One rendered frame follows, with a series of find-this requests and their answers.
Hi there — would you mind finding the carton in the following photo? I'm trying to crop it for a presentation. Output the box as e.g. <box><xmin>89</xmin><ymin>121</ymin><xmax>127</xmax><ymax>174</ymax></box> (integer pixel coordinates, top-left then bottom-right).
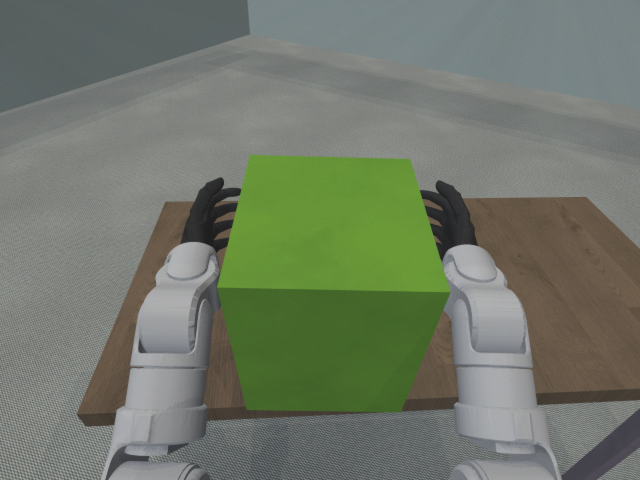
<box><xmin>217</xmin><ymin>155</ymin><xmax>451</xmax><ymax>412</ymax></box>

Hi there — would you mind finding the left robot hand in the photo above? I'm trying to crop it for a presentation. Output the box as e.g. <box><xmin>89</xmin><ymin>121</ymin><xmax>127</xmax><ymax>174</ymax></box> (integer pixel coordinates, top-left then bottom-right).
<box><xmin>180</xmin><ymin>177</ymin><xmax>241</xmax><ymax>253</ymax></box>

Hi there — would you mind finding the right robot hand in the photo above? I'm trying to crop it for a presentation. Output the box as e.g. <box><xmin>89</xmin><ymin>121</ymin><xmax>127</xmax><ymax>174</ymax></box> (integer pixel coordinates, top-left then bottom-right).
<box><xmin>420</xmin><ymin>180</ymin><xmax>478</xmax><ymax>261</ymax></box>

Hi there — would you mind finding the robot left forearm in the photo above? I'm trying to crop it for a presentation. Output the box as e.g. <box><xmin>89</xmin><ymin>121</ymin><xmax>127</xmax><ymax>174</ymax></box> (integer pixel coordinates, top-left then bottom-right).
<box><xmin>101</xmin><ymin>242</ymin><xmax>221</xmax><ymax>480</ymax></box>

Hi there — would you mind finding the table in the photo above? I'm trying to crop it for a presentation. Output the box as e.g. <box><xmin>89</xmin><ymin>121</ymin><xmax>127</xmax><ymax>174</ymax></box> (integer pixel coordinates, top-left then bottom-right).
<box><xmin>76</xmin><ymin>197</ymin><xmax>640</xmax><ymax>480</ymax></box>

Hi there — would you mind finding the robot right forearm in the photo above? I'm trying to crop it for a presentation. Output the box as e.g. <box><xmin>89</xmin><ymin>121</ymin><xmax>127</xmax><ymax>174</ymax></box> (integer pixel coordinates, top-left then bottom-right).
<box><xmin>442</xmin><ymin>244</ymin><xmax>562</xmax><ymax>480</ymax></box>

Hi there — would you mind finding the right robot upper arm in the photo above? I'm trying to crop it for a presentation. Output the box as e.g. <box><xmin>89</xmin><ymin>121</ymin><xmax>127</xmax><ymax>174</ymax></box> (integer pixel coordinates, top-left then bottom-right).
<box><xmin>449</xmin><ymin>460</ymin><xmax>555</xmax><ymax>480</ymax></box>

